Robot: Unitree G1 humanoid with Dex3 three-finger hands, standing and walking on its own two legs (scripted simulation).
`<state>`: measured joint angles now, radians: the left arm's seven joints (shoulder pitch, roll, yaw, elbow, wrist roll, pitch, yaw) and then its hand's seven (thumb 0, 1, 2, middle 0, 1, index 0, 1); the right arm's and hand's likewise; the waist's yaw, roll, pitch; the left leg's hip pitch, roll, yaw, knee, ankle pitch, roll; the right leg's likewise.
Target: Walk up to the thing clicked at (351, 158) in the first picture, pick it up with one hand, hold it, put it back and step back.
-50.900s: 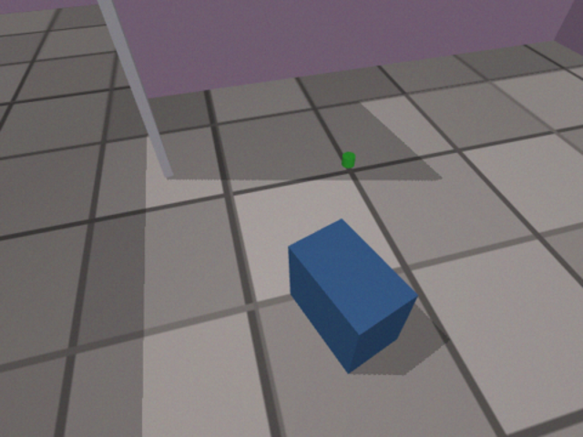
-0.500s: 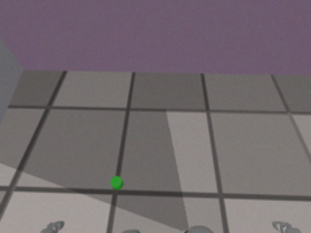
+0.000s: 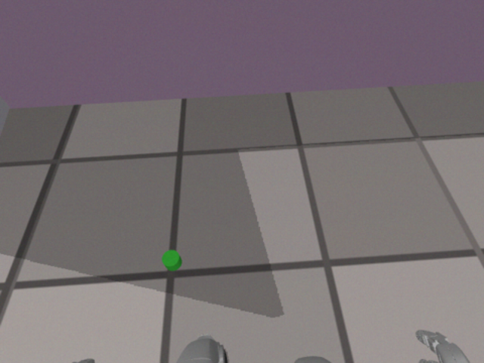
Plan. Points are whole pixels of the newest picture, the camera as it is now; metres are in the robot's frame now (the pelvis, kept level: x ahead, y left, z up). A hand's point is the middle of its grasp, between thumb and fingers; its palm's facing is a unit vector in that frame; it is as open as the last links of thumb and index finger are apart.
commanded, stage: step back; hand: left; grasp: from above
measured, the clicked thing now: (172, 260) +0.55 +0.32 -0.72
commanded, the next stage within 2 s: none
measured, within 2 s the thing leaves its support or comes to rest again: neither
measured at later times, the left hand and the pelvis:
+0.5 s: hand out of the picture -0.04 +0.26 -0.14, palm faces +0.09 -0.93 -0.35, open 7.4 cm; pelvis -0.14 -0.01 +0.01, yaw +5 degrees
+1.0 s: hand out of the picture -0.24 +0.21 -0.12, palm faces +0.09 -0.89 -0.44, open 7.4 cm; pelvis -0.31 -0.07 +0.01, yaw +7 degrees
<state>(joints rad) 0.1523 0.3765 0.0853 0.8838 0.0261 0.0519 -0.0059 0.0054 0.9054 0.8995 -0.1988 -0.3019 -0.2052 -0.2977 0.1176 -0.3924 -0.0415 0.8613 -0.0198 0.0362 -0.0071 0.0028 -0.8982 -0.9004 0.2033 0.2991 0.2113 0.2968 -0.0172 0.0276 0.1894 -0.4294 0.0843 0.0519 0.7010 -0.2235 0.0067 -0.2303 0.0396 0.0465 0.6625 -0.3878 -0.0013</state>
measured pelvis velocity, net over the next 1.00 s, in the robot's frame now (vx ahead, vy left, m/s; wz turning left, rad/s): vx -0.31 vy -0.07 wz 0.12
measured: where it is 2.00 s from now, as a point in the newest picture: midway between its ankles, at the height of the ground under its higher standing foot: outside the picture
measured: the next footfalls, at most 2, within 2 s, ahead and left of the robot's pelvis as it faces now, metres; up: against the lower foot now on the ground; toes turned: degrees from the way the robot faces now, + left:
left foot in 0.30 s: -0.06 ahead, +0.10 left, +0.00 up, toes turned +3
right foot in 0.72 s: -0.21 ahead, -0.18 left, +0.00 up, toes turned +4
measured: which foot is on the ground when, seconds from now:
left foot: down 0.00-0.00, up 0.02-0.28, down 0.30-0.74, up 0.76-1.00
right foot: down 0.00-0.32, up 0.34-0.70, down 0.72-1.00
